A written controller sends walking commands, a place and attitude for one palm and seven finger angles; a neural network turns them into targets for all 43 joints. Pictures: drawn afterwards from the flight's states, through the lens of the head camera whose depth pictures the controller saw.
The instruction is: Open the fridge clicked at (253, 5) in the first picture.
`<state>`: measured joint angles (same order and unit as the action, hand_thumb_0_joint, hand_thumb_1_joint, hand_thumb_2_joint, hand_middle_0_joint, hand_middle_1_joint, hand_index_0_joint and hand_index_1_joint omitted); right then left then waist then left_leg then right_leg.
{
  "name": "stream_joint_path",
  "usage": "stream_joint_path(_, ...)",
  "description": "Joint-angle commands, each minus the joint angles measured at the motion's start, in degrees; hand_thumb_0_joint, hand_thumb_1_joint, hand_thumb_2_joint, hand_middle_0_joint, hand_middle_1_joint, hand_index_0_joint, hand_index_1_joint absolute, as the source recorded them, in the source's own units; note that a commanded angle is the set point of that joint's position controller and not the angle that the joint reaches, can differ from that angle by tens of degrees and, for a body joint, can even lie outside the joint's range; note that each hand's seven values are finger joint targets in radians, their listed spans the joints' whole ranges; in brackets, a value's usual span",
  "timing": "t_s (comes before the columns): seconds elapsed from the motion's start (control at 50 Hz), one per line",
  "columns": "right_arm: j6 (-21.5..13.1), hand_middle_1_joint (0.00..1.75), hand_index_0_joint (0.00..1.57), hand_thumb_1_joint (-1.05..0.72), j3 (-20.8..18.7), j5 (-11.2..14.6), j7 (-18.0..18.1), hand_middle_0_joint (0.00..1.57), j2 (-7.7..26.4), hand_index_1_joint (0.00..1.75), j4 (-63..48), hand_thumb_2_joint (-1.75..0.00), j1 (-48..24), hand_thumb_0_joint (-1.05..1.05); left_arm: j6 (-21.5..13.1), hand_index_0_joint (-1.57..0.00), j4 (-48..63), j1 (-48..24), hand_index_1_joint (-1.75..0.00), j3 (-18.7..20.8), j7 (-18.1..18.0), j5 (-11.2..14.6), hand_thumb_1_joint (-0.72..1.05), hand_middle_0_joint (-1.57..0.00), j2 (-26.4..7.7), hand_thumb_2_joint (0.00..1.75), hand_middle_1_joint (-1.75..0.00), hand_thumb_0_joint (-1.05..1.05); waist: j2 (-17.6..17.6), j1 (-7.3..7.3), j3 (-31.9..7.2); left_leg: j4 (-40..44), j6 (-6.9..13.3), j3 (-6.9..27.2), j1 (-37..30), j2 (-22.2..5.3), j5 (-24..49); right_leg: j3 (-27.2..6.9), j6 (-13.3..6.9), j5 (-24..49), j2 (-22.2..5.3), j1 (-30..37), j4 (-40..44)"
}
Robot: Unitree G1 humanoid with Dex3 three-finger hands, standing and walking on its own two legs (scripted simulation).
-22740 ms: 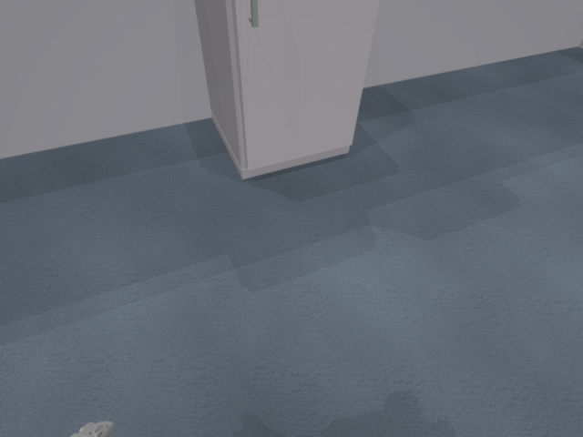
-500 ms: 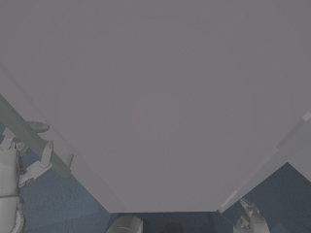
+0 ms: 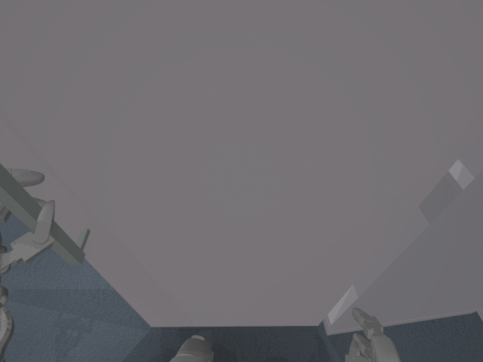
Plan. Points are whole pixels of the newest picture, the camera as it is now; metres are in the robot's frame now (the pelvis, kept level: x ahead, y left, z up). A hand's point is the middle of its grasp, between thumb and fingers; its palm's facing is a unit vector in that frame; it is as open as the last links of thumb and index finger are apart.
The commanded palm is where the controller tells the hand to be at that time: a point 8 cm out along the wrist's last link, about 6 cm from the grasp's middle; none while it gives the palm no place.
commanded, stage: stop walking and hold the door back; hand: left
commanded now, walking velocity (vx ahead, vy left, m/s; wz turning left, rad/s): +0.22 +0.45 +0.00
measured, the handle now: (22, 184) +0.26 +0.31 +0.19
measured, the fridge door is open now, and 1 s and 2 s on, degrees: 83 76 74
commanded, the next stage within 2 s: loosen the grip on the handle in 1.62 s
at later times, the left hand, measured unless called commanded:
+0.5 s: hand (49, 204) +0.26 +0.29 +0.16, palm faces +0.49 -0.83 -0.27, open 5.7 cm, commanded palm +0.23 +0.35 +0.14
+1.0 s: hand (61, 179) +0.30 +0.29 +0.16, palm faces +0.41 -0.89 -0.20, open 5.6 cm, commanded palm +0.24 +0.35 +0.14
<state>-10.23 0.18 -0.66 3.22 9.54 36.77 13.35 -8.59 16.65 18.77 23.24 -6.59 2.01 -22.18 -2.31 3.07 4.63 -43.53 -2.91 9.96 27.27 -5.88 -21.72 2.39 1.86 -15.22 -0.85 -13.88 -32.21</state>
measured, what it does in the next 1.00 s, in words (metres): walks backwards: left foot, then left foot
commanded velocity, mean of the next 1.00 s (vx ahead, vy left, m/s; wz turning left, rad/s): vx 0.15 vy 0.08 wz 0.00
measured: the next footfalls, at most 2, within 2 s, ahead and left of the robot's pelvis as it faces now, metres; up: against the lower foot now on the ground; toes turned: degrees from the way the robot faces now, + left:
left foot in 0.42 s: -0.08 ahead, +0.10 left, +0.00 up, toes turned +9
left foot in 0.98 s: -0.02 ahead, +0.12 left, +0.00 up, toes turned +1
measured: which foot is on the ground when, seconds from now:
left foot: up 0.00-0.40, down 0.42-0.64, up 0.66-0.96, down 0.98-1.00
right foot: down 0.00-1.00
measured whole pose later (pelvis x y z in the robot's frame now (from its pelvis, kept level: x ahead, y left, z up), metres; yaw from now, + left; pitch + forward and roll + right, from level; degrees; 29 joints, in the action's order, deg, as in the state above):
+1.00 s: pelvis -0.11 +0.00 +0.01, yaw -1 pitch -3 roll -1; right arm -7.3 -0.8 1.7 5.5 19.6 41.7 16.9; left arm -13.1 -43.7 -29.9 27.4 -0.6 -0.2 -30.6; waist 0.3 -6.1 4.7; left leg -31.2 0.2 -2.4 16.2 -2.4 -11.5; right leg 0.4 0.7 -11.6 -0.2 -16.5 -31.0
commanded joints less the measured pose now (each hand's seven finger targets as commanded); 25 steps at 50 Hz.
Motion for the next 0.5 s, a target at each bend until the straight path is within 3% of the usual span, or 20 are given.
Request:
stream_joint_path(0.0, -1.53, 0.30, 0.20, -0.90, -3.55, 0.68, 2.28, 0.20, 9.16, 0.30, -5.16, -0.90, -6.25, 0.00, -3.16, -0.45, -7.06, -30.67, -1.40, 4.77, -3.03, -0.90, 0.90, -0.45, -15.56, 0.90, -1.40, 0.00, 15.16, -2.95, -10.49, -35.03, 0.29, -1.25, 8.62, 6.65, -2.91, -27.92, -7.50, 3.23, -22.68, 2.21, 15.78)
stream_joint_path(0.02, -0.79, 0.30, 0.20, -0.90, -3.05, 0.97, 2.79, 0.20, 9.91, 0.30, -4.25, -0.90, -6.49, 0.00, -4.32, -0.45, -10.50, -34.17, -1.40, 6.93, -3.20, -0.57, 0.90, -0.45, -17.89, 0.90, -1.40, 0.00, 11.67, -3.07, -7.96, -35.67, -0.19, -2.82, 8.63, 5.63, 1.51, -21.77, -7.16, 4.74, -20.65, 1.21, 14.98)
stream_joint_path(0.04, 0.69, 0.30, 0.20, -0.90, -2.78, 1.12, 2.94, 0.20, 10.76, 0.30, -2.77, -0.90, -6.60, 0.00, -4.87, -0.45, -14.42, -38.37, -1.40, 6.46, -3.16, -0.38, 0.90, -0.45, -19.56, 0.90, -1.40, 0.00, 8.01, -3.29, -7.57, -32.89, -0.33, -4.05, 8.06, 5.75, 3.59, -17.36, -6.64, 7.16, -19.66, 2.63, 13.62)
stream_joint_path(0.06, 1.46, 0.30, 0.20, -0.90, -3.08, 1.29, 3.14, 0.20, 11.36, 0.30, -3.24, -0.90, -6.65, 0.00, -5.27, -0.45, -18.54, -38.04, -1.40, 7.52, -3.11, -0.35, 0.90, -0.45, -21.16, 0.90, -1.40, 0.00, 8.64, -3.02, -7.58, -30.38, -0.10, -5.18, 7.22, 6.04, 4.06, -13.60, -5.30, 8.53, -18.85, 4.07, 13.51)
stream_joint_path(0.08, 2.05, 0.30, 0.20, -0.90, -3.16, 1.29, 2.97, 0.20, 11.93, 0.30, -3.30, -0.90, -7.16, 0.00, -5.66, -0.45, -21.26, -40.10, -1.40, 6.40, -2.69, -0.10, 0.90, -0.45, -20.65, 0.90, -1.40, 0.00, 10.38, -2.67, -7.45, -27.64, 0.17, -6.09, 6.40, 6.55, 4.54, -12.74, -4.54, 8.27, -18.26, 4.51, 14.08)
stream_joint_path(0.12, 2.81, 0.30, 0.20, -0.90, -3.63, 1.18, 2.55, 0.20, 12.98, 0.30, -3.24, -0.90, -7.46, 0.00, -6.15, -0.45, -25.90, -45.04, -1.40, 5.17, -2.08, 0.28, 0.90, -0.45, -20.88, 0.90, -1.40, 0.00, 12.84, -2.27, -6.78, -22.34, 0.68, -7.66, 4.90, 6.85, 5.14, -13.31, -4.10, -0.26, -18.34, 3.36, 17.48)
stream_joint_path(0.14, 3.09, 0.30, 0.20, -0.90, -4.07, 1.22, 2.49, 0.20, 13.69, 0.30, -2.96, -0.90, -7.32, 0.00, -6.23, -0.45, -28.44, -48.26, -1.40, 4.30, -1.87, 0.52, 0.90, -0.45, -21.28, 0.90, -1.40, 0.00, 12.19, -2.28, -5.81, -19.13, 0.80, -8.43, 4.16, 6.49, 4.34, -14.45, -4.39, -6.05, -18.83, 2.21, 19.24)
stream_joint_path(0.16, 3.08, 0.30, 0.20, -0.90, -3.87, 1.13, 2.25, 0.20, 13.56, 0.30, -3.02, -0.90, -7.21, 0.00, -6.57, -0.45, -29.87, -51.21, -1.40, 3.16, -1.81, 0.36, 0.90, -0.45, -20.73, 0.90, -1.40, 0.00, 11.73, -1.89, -6.92, -15.89, 1.19, -9.26, 4.01, 6.34, 4.30, -13.89, -4.73, -8.78, -18.91, 3.63, 20.47)
stream_joint_path(0.2, 2.70, 0.30, 0.20, -0.90, -4.13, 1.16, 1.90, 0.20, 14.02, 0.30, -2.95, -0.90, -6.37, 0.00, -7.21, -0.45, -33.67, -56.89, -1.40, 3.50, -2.05, -0.22, 0.90, -0.45, -22.49, 0.90, -1.40, 0.00, 13.09, -1.38, -8.64, -8.99, 1.64, -10.68, 1.86, 5.95, 2.66, -15.45, -5.79, -13.78, -19.63, 4.09, 22.58)
stream_joint_path(0.24, 2.22, 0.30, 0.20, -0.90, -4.34, 1.28, 2.00, 0.20, 14.23, 0.30, -2.48, -0.90, -5.38, 0.00, -7.75, -0.45, -38.03, -62.15, -1.40, 4.74, -2.20, -0.79, 0.90, -0.45, -25.53, 0.90, -1.40, 0.00, 11.62, -1.18, -10.42, -1.53, 2.46, -12.60, -0.56, 6.08, -0.79, -16.38, -6.76, -16.51, -19.81, 5.88, 22.78)
stream_joint_path(0.3, 1.73, 0.30, 0.20, -0.90, -3.69, 1.50, 2.11, 0.20, 13.26, 0.30, -2.46, -0.90, -3.28, 0.00, -8.64, -0.45, -42.21, -68.59, -1.40, 3.73, -1.89, -2.04, 0.90, -0.45, -26.35, 0.90, -1.40, 0.00, 12.86, -0.76, -15.34, 8.52, 4.29, -16.08, -8.83, 7.60, -4.77, -15.25, -7.60, -18.84, -18.56, 5.37, 22.14)
stream_joint_path(0.32, 1.62, 0.30, 0.20, -0.90, -3.69, 1.52, 2.18, 0.20, 13.42, 0.30, -2.18, -0.90, -2.19, 0.00, -8.94, -0.45, -43.16, -70.71, -1.40, 3.78, -1.76, -2.32, 0.90, -0.45, -26.93, 0.90, -1.40, 0.00, 11.63, -1.35, -16.95, 12.93, 4.75, -17.21, -12.81, 8.25, -4.18, -14.37, -7.33, -18.88, -17.48, 4.51, 21.09)
stream_joint_path(0.34, 1.31, 0.30, 0.20, -0.90, -3.75, 1.60, 2.30, 0.20, 13.71, 0.30, -2.18, -0.90, -1.16, 0.00, -9.43, -0.45, -43.36, -72.47, -1.40, 2.50, -1.32, -1.90, 0.90, -0.45, -25.68, 0.90, -1.40, 0.00, 6.46, -3.10, -17.20, 18.66, 5.30, -17.54, -19.19, 8.58, -1.79, -11.89, -6.07, -18.73, -15.03, 1.20, 17.85)
stream_joint_path(0.36, 1.54, 0.30, 0.20, -0.90, -3.53, 1.47, 2.58, 0.20, 14.02, 0.30, -2.07, -0.90, 0.54, 0.00, -10.25, -0.45, -44.34, -74.28, -1.40, 1.29, -0.76, -2.51, 0.90, -0.45, -25.39, 0.90, -1.40, 0.00, 1.82, -3.91, -18.65, 23.72, 6.47, -16.72, -23.85, 7.54, -1.81, -8.16, -4.17, -17.26, -11.36, -0.80, 12.35)
stream_joint_path(0.38, 1.42, 0.30, 0.20, -0.90, -3.68, 1.36, 2.75, 0.20, 15.11, 0.30, -2.89, -0.90, 1.15, 0.00, -11.08, -0.45, -44.04, -76.14, -1.40, 1.21, -0.44, -2.46, 0.90, -0.45, -25.06, 0.90, -1.40, 0.00, -5.43, -4.42, -17.68, 29.45, 9.52, -6.58, -25.71, 0.99, -5.40, -4.22, -2.25, -15.17, -6.55, -5.31, 2.78)
stream_joint_path(0.4, 1.38, 0.30, 0.20, -0.90, -3.93, 1.77, 2.91, 0.20, 16.60, 0.30, -3.60, -0.90, -0.36, 0.00, -11.17, -0.45, -44.03, -78.45, -1.40, 2.65, -0.42, -2.01, 0.90, -0.45, -25.91, 0.90, -1.40, 0.00, -16.86, -3.43, -14.50, 33.26, 13.12, 7.09, -27.08, -9.61, -6.47, 3.21, -0.51, -11.34, -0.66, -13.74, -9.95)
stream_joint_path(0.42, 1.49, 0.30, 0.20, -0.90, -3.27, 2.47, 3.21, 0.20, 14.41, 0.30, -3.56, -0.90, -1.39, 0.00, -10.25, -0.45, -44.69, -80.66, -1.40, 2.55, -0.66, -2.34, 0.90, -0.45, -27.28, 0.90, -1.40, 0.00, -18.22, -3.41, -14.01, 33.43, 16.25, 12.61, -26.34, -14.32, 1.02, 2.83, -0.44, -13.17, 0.32, -18.16, -19.61)
stream_joint_path(0.44, 1.84, 0.30, 0.20, -0.90, -3.25, 2.53, 3.08, 0.20, 14.39, 0.30, -2.91, -0.90, -0.39, 0.00, -10.04, -0.45, -47.26, -79.91, -1.40, 6.10, -0.80, -2.93, 0.90, -0.45, -31.78, 0.90, -1.40, 0.00, -16.07, -3.29, -15.92, 33.51, 17.25, 14.61, -24.83, -15.67, -3.53, -0.72, -0.69, -13.60, -0.12, -18.69, -25.32)
stream_joint_path(0.46, 2.08, 0.30, 0.20, -0.90, -2.78, 2.64, 3.62, 0.20, 14.45, 0.30, -2.12, -0.90, -0.84, 0.00, -9.24, -0.45, -51.98, -79.62, -1.40, 5.68, -0.51, -3.77, 0.90, -0.45, -32.11, 0.90, -1.40, 0.00, -13.33, -3.33, -12.06, 31.03, 17.33, 10.33, -20.90, -13.49, -2.64, -1.94, -0.69, -10.95, -2.20, -18.78, -24.54)
stream_joint_path(0.48, 2.33, 0.30, 0.20, -0.90, -2.70, 2.63, 3.99, 0.20, 15.02, 0.30, -1.31, -0.90, 0.09, 0.00, -8.81, -0.45, -55.00, -79.16, -1.40, 5.65, 0.07, -3.56, 0.90, -0.45, -31.74, 0.90, -1.40, 0.00, -12.09, -2.75, -11.08, 28.62, 16.01, 4.45, -18.52, -11.16, 0.58, -0.51, -0.41, -9.30, -2.46, -15.44, -19.89)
